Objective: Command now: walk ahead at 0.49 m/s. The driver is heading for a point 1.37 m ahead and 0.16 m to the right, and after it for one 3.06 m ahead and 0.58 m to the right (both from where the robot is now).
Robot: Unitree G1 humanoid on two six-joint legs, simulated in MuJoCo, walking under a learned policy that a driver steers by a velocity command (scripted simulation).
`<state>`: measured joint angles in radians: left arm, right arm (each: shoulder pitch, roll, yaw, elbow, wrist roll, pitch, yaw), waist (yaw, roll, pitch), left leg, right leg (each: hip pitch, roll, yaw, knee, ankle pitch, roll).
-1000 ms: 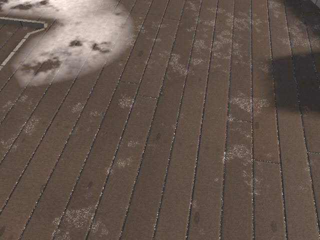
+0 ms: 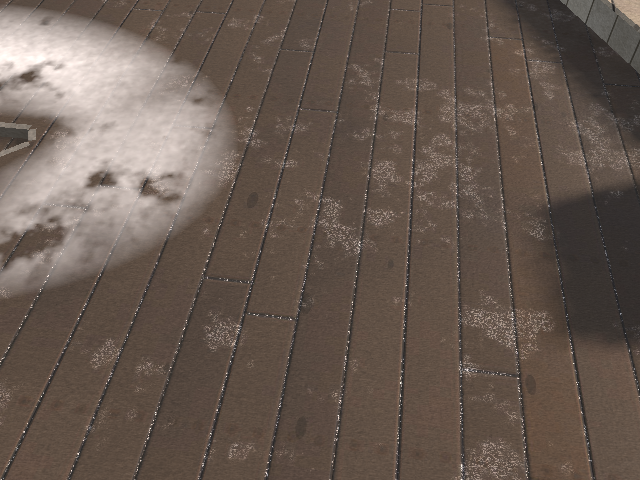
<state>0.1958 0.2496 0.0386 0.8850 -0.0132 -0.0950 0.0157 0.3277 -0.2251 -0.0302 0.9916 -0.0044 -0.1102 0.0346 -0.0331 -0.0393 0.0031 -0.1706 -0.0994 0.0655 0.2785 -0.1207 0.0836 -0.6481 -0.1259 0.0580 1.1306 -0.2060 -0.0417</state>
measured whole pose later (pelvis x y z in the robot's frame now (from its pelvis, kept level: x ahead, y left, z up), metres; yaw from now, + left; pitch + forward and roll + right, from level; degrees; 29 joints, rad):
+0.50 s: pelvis +0.27 -0.09 +0.00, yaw +1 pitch +1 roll -1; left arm 0.27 0.22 0.04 0.91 0.00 -0.11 -0.04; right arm 0.24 -0.28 -0.04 0.93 0.02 -0.09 0.00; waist 0.01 0.04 0.01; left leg -0.56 0.09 -0.03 1.13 -0.26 0.05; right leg -0.23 0.05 -0.07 0.35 -0.14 -0.06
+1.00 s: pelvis +0.54 -0.02 -0.01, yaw +1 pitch +2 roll +0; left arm 0.32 0.25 0.05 0.97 -0.03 -0.10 0.00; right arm 0.15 -0.24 -0.05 0.89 0.00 -0.10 0.03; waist 0.01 -0.02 0.03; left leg -0.37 -0.03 0.06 0.49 -0.14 0.06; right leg -0.38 -0.04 0.03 1.18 -0.38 -0.05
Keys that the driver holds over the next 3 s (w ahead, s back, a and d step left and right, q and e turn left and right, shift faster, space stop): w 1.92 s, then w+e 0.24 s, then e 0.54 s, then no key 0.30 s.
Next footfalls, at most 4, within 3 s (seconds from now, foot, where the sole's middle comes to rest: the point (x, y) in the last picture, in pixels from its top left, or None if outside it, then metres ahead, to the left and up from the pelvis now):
0.30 right None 0.34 -0.17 -0.78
0.88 left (290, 420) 0.65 0.07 -0.78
1.44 right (381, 300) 0.97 -0.16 -0.78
2.00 left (284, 216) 1.27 0.09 -0.78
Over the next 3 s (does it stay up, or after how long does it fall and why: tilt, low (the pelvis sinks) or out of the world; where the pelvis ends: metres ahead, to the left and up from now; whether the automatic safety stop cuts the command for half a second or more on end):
stays up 1.39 -0.03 -0.01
